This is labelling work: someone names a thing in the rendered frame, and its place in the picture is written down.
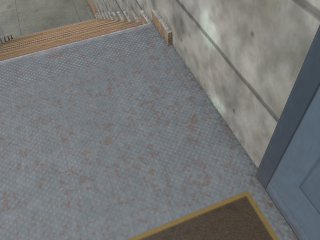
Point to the stairs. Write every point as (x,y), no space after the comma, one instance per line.
(62,35)

